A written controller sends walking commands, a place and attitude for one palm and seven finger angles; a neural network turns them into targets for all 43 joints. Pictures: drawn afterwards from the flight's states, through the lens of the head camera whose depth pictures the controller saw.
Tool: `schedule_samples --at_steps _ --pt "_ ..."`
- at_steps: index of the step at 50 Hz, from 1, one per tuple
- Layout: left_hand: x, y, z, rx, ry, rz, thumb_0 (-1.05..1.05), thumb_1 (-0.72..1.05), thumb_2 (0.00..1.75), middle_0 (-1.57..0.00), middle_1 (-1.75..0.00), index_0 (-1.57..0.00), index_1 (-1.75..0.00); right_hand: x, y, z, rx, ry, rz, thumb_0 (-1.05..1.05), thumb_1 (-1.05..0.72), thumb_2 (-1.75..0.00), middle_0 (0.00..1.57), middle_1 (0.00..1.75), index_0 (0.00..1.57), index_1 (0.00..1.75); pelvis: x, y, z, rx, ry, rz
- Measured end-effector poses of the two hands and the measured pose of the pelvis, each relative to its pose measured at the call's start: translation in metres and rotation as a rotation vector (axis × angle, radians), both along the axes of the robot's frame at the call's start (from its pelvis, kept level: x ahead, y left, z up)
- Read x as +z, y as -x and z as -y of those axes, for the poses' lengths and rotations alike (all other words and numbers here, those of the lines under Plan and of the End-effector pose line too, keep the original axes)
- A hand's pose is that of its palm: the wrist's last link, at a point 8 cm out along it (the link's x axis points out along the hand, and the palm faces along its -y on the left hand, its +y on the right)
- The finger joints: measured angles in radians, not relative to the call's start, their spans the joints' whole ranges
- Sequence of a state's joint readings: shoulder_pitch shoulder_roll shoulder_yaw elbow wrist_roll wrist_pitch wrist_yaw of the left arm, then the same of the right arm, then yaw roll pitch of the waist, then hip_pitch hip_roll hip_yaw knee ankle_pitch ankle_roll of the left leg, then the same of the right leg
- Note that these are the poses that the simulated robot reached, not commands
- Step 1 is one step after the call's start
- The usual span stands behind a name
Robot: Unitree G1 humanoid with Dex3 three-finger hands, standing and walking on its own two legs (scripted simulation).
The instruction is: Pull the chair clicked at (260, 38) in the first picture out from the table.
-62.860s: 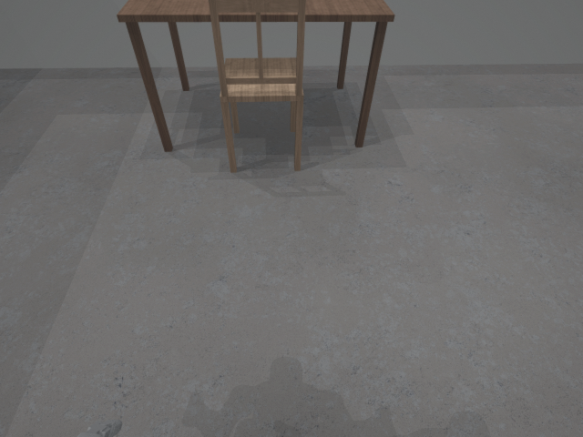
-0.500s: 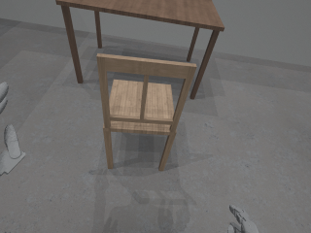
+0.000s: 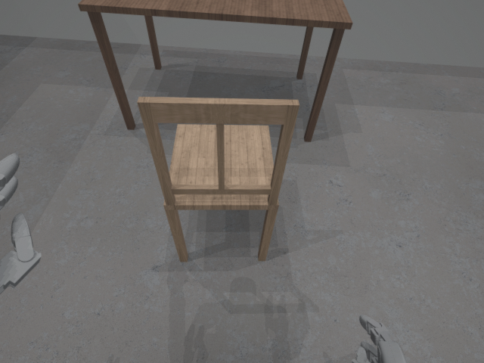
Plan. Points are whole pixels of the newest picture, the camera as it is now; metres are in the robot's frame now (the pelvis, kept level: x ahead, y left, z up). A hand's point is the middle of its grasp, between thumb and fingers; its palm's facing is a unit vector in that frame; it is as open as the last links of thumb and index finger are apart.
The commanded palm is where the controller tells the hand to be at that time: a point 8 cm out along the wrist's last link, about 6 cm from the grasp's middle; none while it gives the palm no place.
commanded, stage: stop stepping back and stand still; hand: left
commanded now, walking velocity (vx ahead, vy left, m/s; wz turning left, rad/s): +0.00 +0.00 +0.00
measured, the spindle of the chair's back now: (220, 158) +0.63 +0.09 -0.11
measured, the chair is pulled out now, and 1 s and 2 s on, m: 0.63 0.63 0.63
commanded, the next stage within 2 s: let the arm hang, fingers relaxed in 0.36 s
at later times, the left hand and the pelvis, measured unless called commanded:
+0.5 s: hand (50, 264) +0.20 +0.25 +0.13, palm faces +0.34 -0.78 -0.53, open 7.4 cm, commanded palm none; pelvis +0.00 -0.01 +0.00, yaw +1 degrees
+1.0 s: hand out of the picture -0.04 +0.20 -0.17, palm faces +0.05 -0.98 -0.21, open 7.1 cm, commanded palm none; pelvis -0.02 +0.01 +0.00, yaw +3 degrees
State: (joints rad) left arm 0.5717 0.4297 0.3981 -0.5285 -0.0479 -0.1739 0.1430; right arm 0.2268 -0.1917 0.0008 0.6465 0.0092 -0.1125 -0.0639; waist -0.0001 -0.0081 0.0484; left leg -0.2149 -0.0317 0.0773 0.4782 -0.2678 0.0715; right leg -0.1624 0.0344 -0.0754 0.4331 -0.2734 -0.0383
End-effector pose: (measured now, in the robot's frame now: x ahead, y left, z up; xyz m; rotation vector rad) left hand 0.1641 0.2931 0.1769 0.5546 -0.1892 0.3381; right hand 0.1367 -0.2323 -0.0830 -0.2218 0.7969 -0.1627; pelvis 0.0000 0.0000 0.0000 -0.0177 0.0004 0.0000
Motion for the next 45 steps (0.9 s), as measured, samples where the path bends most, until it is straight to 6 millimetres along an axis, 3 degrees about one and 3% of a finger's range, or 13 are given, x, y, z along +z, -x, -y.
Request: schedule_samples --at_steps 5,11,15,19,23,24,26,30,33,35,37,41,45 --pt "0.008 -0.009 0.001 0.013 -0.045 -0.002 0.01 0.89 0.90 -0.22 -0.30 -0.22 -0.30 0.005 -0.021 0.017 -0.028 -0.003 0.046 0.01 -0.90 -0.90 0.20 0.30 0.20 0.30 0.000 -0.008 0.007 -0.005 -0.004 -0.012" --pt "-0.010 -0.012 0.005 0.054 0.005 -0.071 0.01 0.89 0.90 -0.21 -0.30 -0.21 -0.30 0.006 -0.036 0.028 -0.040 -0.009 0.062 0.01 -0.90 -0.90 0.20 0.30 0.20 0.30 0.000 -0.015 0.013 -0.006 -0.011 -0.017" --pt "-0.016 -0.010 0.012 0.053 0.042 -0.081 0.01 0.89 0.90 -0.22 -0.30 -0.21 -0.30 0.007 -0.039 0.028 -0.024 -0.006 0.054 0.01 -0.90 -0.90 0.20 0.30 0.20 0.30 0.000 -0.015 0.017 -0.002 -0.014 -0.013" --pt "-0.009 -0.005 0.018 0.037 0.035 -0.051 0.02 0.89 0.90 -0.22 -0.30 -0.22 -0.30 0.008 -0.039 0.025 -0.009 -0.010 0.052 0.01 -0.90 -0.90 0.20 0.30 0.20 0.30 0.000 -0.012 0.018 0.002 -0.012 -0.005" --pt "0.002 0.001 0.015 0.039 0.006 -0.022 0.01 0.89 0.90 -0.22 -0.30 -0.22 -0.30 0.008 -0.036 0.020 -0.005 -0.025 0.055 0.01 -0.90 -0.90 0.20 0.30 0.20 0.30 0.001 -0.008 0.017 0.004 -0.009 -0.002" --pt "-0.004 0.000 0.012 0.036 -0.016 -0.042 0.01 0.89 0.90 -0.22 -0.30 -0.22 -0.30 0.005 -0.035 0.019 0.016 -0.033 0.058 0.01 -0.90 -0.90 0.20 0.30 0.20 0.30 0.000 -0.006 0.016 0.014 -0.008 -0.009" --pt "-0.044 -0.004 0.002 0.052 0.011 -0.186 0.01 0.89 0.90 -0.21 -0.30 -0.21 -0.30 -0.009 -0.031 0.017 0.063 -0.048 0.031 0.01 -0.90 -0.90 0.20 0.30 0.20 0.30 -0.005 -0.001 0.012 0.033 -0.002 -0.021" --pt "-0.171 0.011 -0.002 0.155 0.246 -0.626 0.00 0.90 0.90 -0.20 -0.30 -0.20 -0.30 -0.039 -0.006 0.012 0.068 -0.070 -0.081 0.01 -0.90 -0.90 0.20 0.30 0.20 0.30 -0.014 0.004 0.004 0.057 0.001 -0.025" --pt "-0.256 0.049 0.028 0.175 0.425 -0.939 0.01 0.91 0.90 -0.20 -0.30 -0.20 -0.30 -0.049 0.027 0.006 0.048 -0.071 -0.194 0.01 -0.91 -0.90 0.20 0.30 0.20 0.30 -0.016 0.006 0.003 0.061 -0.008 -0.009" --pt "-0.295 0.081 0.057 0.159 0.528 -1.115 0.01 0.91 0.90 -0.20 -0.30 -0.20 -0.30 -0.049 0.052 0.002 0.034 -0.060 -0.277 0.01 -0.91 -0.90 0.20 0.30 0.20 0.30 -0.014 0.007 0.004 0.058 -0.012 0.000" --pt "-0.319 0.113 0.084 0.149 0.621 -1.249 0.01 0.92 0.90 -0.20 -0.30 -0.20 -0.30 -0.047 0.077 -0.001 0.020 -0.045 -0.359 0.01 -0.91 -0.90 0.20 0.30 0.20 0.30 -0.010 0.009 0.004 0.056 -0.011 0.005" --pt "-0.327 0.149 0.074 0.239 0.660 -1.311 -0.04 1.03 0.90 -0.21 -0.30 -0.21 -0.30 -0.040 0.117 0.000 -0.008 -0.010 -0.497 0.01 -0.91 -0.90 0.20 0.30 0.20 0.30 -0.002 0.016 0.004 0.061 -0.002 0.004" --pt "-0.324 0.184 0.060 0.278 0.627 -1.425 -0.03 1.00 0.90 -0.21 -0.30 -0.21 -0.30 -0.041 0.141 0.001 -0.051 -0.006 -0.555 0.01 -0.91 -0.90 0.20 0.30 0.20 0.30 0.002 0.020 -0.003 0.056 0.005 0.006"
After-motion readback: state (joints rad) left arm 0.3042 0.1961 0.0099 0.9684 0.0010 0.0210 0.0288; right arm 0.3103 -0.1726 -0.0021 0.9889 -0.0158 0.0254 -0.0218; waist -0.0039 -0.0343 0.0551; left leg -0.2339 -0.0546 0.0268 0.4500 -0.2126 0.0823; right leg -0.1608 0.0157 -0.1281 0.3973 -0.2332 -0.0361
